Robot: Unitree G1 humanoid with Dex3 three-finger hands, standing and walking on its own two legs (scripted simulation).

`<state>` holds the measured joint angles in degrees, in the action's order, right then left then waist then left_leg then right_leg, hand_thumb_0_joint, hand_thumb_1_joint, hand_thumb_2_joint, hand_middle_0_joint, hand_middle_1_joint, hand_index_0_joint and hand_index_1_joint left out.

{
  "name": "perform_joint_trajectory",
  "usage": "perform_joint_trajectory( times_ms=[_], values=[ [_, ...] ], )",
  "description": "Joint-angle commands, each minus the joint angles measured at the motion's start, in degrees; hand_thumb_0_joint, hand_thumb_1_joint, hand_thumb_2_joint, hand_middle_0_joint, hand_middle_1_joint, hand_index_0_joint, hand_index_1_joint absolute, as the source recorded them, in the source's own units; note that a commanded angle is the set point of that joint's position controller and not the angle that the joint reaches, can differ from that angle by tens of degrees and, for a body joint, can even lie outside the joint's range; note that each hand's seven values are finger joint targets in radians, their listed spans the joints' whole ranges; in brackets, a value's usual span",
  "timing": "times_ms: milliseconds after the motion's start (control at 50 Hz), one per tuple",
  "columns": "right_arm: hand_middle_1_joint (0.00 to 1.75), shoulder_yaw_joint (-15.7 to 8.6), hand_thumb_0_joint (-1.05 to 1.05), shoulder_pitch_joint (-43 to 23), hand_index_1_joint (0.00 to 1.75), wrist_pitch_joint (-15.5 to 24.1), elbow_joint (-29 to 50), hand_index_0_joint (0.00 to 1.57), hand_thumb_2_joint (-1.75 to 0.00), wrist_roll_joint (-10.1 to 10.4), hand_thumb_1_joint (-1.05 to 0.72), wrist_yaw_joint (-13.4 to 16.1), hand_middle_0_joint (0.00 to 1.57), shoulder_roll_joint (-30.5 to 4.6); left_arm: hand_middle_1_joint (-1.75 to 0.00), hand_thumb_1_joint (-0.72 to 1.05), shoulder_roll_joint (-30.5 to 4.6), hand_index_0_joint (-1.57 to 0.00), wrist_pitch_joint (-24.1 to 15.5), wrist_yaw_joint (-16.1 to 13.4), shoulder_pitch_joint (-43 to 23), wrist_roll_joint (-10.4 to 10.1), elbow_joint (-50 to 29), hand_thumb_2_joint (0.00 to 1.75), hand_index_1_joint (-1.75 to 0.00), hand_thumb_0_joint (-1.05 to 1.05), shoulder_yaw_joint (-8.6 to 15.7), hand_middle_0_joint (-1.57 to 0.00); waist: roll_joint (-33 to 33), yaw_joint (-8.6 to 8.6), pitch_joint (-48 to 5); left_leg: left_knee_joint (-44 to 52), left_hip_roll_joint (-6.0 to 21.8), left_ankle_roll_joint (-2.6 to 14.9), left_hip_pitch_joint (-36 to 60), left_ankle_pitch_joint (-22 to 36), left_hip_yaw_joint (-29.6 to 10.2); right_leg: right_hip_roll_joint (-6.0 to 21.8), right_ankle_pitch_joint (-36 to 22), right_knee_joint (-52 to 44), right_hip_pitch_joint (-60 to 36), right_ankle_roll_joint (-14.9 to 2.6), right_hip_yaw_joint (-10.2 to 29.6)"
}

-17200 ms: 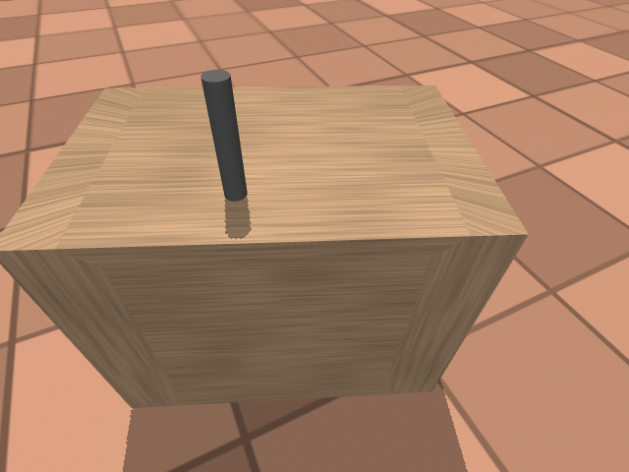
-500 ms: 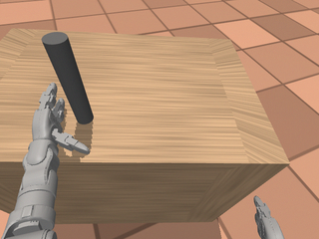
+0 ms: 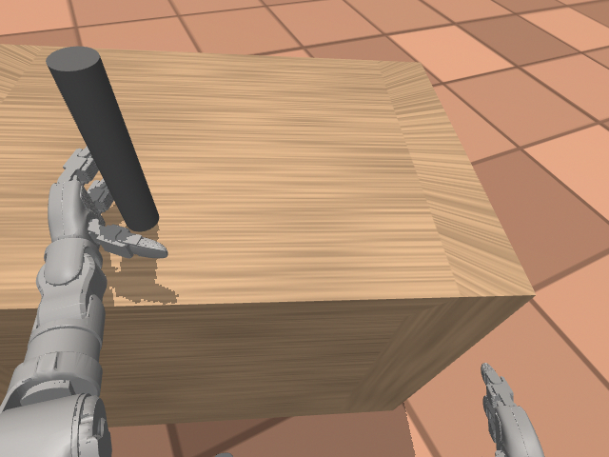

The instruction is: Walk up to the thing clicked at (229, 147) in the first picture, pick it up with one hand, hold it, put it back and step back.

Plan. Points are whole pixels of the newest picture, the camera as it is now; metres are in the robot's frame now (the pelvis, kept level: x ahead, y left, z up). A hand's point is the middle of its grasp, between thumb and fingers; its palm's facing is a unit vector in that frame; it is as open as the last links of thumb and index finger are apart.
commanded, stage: close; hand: left
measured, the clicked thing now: (115, 156) +0.47 +0.21 +0.15
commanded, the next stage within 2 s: settle in 0.44 s
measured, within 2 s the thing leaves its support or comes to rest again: leaves its support in 0.84 s
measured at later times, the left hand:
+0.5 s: hand (129, 205) +0.44 +0.21 +0.09, palm faces +0.17 -0.98 +0.03, open 7.5 cm
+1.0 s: hand (120, 199) +0.43 +0.21 +0.11, palm faces +0.16 -0.99 +0.00, open 6.6 cm
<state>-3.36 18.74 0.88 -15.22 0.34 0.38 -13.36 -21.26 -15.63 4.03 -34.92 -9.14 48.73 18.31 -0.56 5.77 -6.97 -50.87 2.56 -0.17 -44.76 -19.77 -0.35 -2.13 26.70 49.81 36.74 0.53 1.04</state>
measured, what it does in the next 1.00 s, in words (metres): stands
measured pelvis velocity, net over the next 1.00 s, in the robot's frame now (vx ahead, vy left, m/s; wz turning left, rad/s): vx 0.01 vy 0.00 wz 0.00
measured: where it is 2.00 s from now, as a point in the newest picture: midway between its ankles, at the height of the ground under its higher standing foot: outside the picture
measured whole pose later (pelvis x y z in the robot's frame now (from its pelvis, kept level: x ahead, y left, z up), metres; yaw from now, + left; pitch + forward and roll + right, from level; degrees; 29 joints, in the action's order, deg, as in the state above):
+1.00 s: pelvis +0.01 +0.00 +0.01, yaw +0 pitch +11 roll -1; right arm -3.7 18.1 -1.7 -18.6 1.8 1.9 -13.2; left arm -18.9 -8.4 3.5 -29.4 -10.1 37.2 15.8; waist 0.6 3.2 -7.0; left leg -48.7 2.1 0.2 -40.0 -20.1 0.5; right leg -1.5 26.8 47.5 32.1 0.9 1.8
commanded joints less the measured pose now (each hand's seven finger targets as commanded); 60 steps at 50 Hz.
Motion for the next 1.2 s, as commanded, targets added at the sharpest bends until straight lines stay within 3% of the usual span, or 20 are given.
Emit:
perform_joint_trajectory(
  times_ms=[0,100,180,220,300,380,480,580,640,720,760,780,840,900,920,980,1020,1060,1120,1180],
  values=[
    [0.05,-3.29,0.0,-2.28,0.05,3.23,10.98,0.05,-0.05,0.0,0.52,0.15,0.05,-7.45,-0.46,-0.45,-10.7,-0.64,-3.85,0.77,-25.77,-0.13,-10.9,0.29,-0.46,0.0,0.6,-0.63,4.85,0.98,-20.31,4.77,-0.83,1.8,21.21,9.54,-0.11,0.27,-14.71,-7.89,1.55,-0.48,-0.49],
    [0.05,-3.8,0.0,-0.06,0.05,3.06,11.41,0.05,-0.05,-0.03,0.51,0.36,0.05,-8.44,-0.67,-0.38,-13.21,-0.83,-4.06,1.38,-26.52,-0.29,-14.04,0.46,-0.67,0.0,1.26,-0.83,5.84,0.17,-27.59,3.09,-0.48,2.14,25.3,18.47,-0.39,-0.08,-22.5,-6.22,-1.81,-0.23,-1.03],
    [0.05,-4.23,0.0,1.85,0.05,2.62,9.45,0.05,-0.05,-0.05,0.5,0.09,0.05,-8.1,-0.8,-0.27,-6.63,-0.96,-2.62,0.84,-20.16,-1.17,-11.38,0.59,-0.81,0.0,-1.1,-0.96,5.2,-0.42,-23.33,4.04,0.12,1.62,25.41,19.09,-1.03,-0.61,-20.54,-6.05,0.32,-0.63,-2.15],
    [0.05,-4.86,0.0,1.58,0.05,2.02,9.92,0.05,-0.05,0.11,0.5,0.07,0.05,-8.69,-0.84,-0.22,-9.05,-1.01,-2.44,-0.33,-18.17,-0.65,-14.78,0.61,-0.84,0.0,0.61,-1.01,5.85,-1.47,-24.46,3.51,-0.05,1.75,25.36,20.94,-0.76,-0.39,-22.54,-6.23,-0.72,-0.34,-1.88],
    [0.05,-6.03,0.0,1.43,0.05,1.42,10.28,0.05,-0.05,0.13,0.51,-0.16,0.05,-8.87,-0.93,-0.14,-4.77,-1.08,-1.86,-1.76,-12.01,-0.15,-16.04,0.7,-0.93,0.0,-0.48,-1.08,3.01,-1.58,-21.22,3.7,0.15,1.76,23.93,22.79,-0.9,-0.69,-23.96,-5.58,-0.84,-0.28,-2.3],
    [0.05,-5.54,0.0,0.6,0.05,0.85,11.63,0.05,-0.05,0.25,0.51,-0.28,0.05,-8.18,-1.04,-0.1,-7.8,-1.2,-2.28,-2.11,-12.64,0.6,-21.87,0.79,-1.04,0.0,1.0,-1.19,3.7,-1.92,-21.05,3.59,0.03,1.83,23.41,22.76,-0.67,-0.5,-24.12,-5.35,-2.26,-0.22,-1.89],
    [0.05,-6.66,0.0,2.25,0.05,0.09,9.08,0.05,-0.05,0.3,0.51,-0.44,0.05,-8.52,-1.22,0.04,-9.08,-1.34,-2.0,-1.17,-11.71,0.33,-20.22,0.97,-1.22,0.0,2.66,-1.34,3.44,-1.27,-19.45,3.71,-0.24,2.04,22.19,20.72,-0.16,-0.21,-23.61,-5.62,-1.9,-0.09,-1.29],
    [0.05,-5.24,0.0,1.27,0.05,0.21,9.2,0.05,-0.06,0.19,0.51,-0.92,0.05,-7.62,-1.33,0.33,-8.53,-1.33,-1.34,0.34,-13.37,0.58,-20.4,1.24,-1.36,0.0,0.82,-1.34,6.42,-1.18,-21.14,3.75,-0.03,1.72,24.52,19.63,-0.32,-0.13,-20.78,-5.57,0.07,-0.53,-1.58],
    [0.05,-5.86,0.0,-0.69,0.05,-0.12,10.41,0.05,-0.06,0.09,0.52,-0.66,0.05,-8.51,-1.36,0.41,-10.36,-1.36,-1.17,0.17,-14.27,0.45,-23.64,1.29,-1.39,0.0,2.34,-1.37,6.72,-2.33,-24.04,4.65,0.06,1.34,26.08,18.59,-0.81,-0.31,-18.95,-5.87,-1.25,-0.85,-2.02],
    [0.05,-6.74,0.0,-2.38,0.05,0.13,9.4,0.05,-0.06,0.48,0.51,0.24,0.05,-9.32,-1.4,0.4,-9.64,-1.38,-1.02,-0.59,-17.62,-1.48,-25.84,1.31,-1.43,0.0,2.08,-1.39,5.99,-2.06,-23.72,5.18,0.09,1.35,26.13,17.21,-0.79,-0.26,-18.36,-6.15,-2.04,-0.79,-1.91],
    [0.05,-3.92,0.0,-3.68,0.05,0.44,10.39,0.05,-0.06,0.71,0.52,0.59,0.05,-7.02,-1.43,0.39,-9.8,-1.39,-0.91,-0.88,-20.95,-1.57,-29.04,1.34,-1.45,0.0,1.02,-1.4,4.65,-2.33,-22.41,5.73,-0.11,1.55,24.53,15.35,-0.69,-0.15,-17.92,-6.61,-3.24,-0.59,-1.63],
    [0.05,-3.88,0.0,-3.59,0.05,0.38,8.77,0.05,-0.06,0.87,0.52,0.99,0.05,-7.09,-1.44,0.36,-12.68,-1.4,-1.16,-1.13,-23.37,-1.18,-31.18,1.34,-1.46,0.0,1.76,-1.41,5.87,-2.54,-22.67,5.92,-0.46,1.48,24.73,14.32,-0.23,0.07,-17.8,-7.14,-3.58,-0.55,-1.15],
    [0.05,-5.63,0.0,-3.14,0.05,0.44,7.93,0.05,-0.06,0.87,0.52,1.98,0.05,-8.95,-1.44,0.36,-10.81,-1.39,-0.19,-0.79,-21.14,-1.48,-26.78,1.34,-1.46,0.0,0.66,-1.39,2.29,-1.28,-21.87,6.16,-0.8,1.92,24.55,13.18,0.19,0.29,-18.6,-8.2,-4.5,-0.06,-0.33],
    [0.05,-4.25,0.0,0.68,0.05,0.2,4.13,0.05,-0.06,1.17,0.53,2.11,0.05,-7.48,-1.46,0.35,-10.36,-1.39,1.56,-0.38,-21.03,-1.89,-27.01,1.36,-1.48,0.0,-0.25,-1.4,5.41,-1.73,-21.6,6.52,-1.0,1.84,26.39,15.06,0.53,0.34,-19.96,-8.71,-4.38,-0.17,-0.45],
    [0.05,-4.64,0.0,-0.31,0.05,0.28,4.37,0.05,-0.06,1.39,0.53,2.2,0.05,-8.35,-1.45,0.39,-12.07,-1.39,1.95,-0.4,-21.1,-2.07,-27.7,1.36,-1.47,0.0,1.19,-1.39,5.45,-2.23,-21.99,6.8,-1.05,1.72,27.07,15.4,0.46,0.41,-19.58,-8.87,-4.48,-0.25,-0.57],
    [0.05,-3.22,0.0,-1.48,0.05,0.77,4.73,0.05,-0.06,1.52,0.53,2.17,0.05,-6.81,-1.46,0.36,-11.54,-1.4,3.34,-0.31,-22.14,-1.65,-26.42,1.38,-1.49,0.0,0.54,-1.4,5.48,-2.02,-22.32,6.84,-0.71,1.69,28.84,17.82,0.26,0.36,-21.03,-9.37,-4.65,-0.07,-0.96],
    [0.05,-2.87,0.0,-0.97,0.05,0.75,0.82,0.05,-0.05,1.62,0.54,2.23,0.05,-5.91,-1.46,0.34,-10.66,-1.39,4.0,-0.39,-21.93,-1.99,-24.95,1.37,-1.49,0.0,0.5,-1.4,4.17,-2.33,-18.69,7.38,-0.89,1.86,26.62,17.12,0.53,0.52,-21.26,-9.84,-4.77,0.05,-0.79],
    [0.05,-4.66,0.0,-3.3,0.05,1.15,1.74,0.05,-0.05,1.8,0.54,2.52,0.05,-8.55,-1.46,0.37,-11.66,-1.39,4.52,-0.09,-22.89,-2.5,-25.34,1.38,-1.49,0.0,0.71,-1.4,3.44,-1.87,-19.87,7.29,-0.9,2.16,27.07,18.31,0.68,0.77,-23.39,-10.19,-5.71,0.23,-0.39],
    [0.05,-3.35,0.0,-4.32,0.05,1.75,0.26,0.05,-0.05,1.87,0.54,2.42,0.05,-7.09,-1.48,0.34,-10.1,-1.42,5.44,-0.17,-24.5,-1.77,-23.63,1.38,-1.5,0.0,-0.83,-1.42,4.19,-2.1,-18.27,8.15,-0.9,1.98,27.57,16.81,0.76,0.83,-21.05,-10.99,-4.69,0.08,-0.52],
    [0.05,-4.11,0.0,-6.38,0.05,2.23,0.68,0.05,-0.05,2.06,0.54,2.58,0.05,-8.44,-1.46,0.37,-11.73,-1.41,5.39,-0.27,-25.16,-1.82,-24.08,1.36,-1.48,0.0,0.01,-1.4,3.55,-2.47,-18.73,9.33,-0.8,1.76,27.92,15.39,0.55,0.7,-19.19,-11.36,-5.89,-0.29,-0.89]
  ],
)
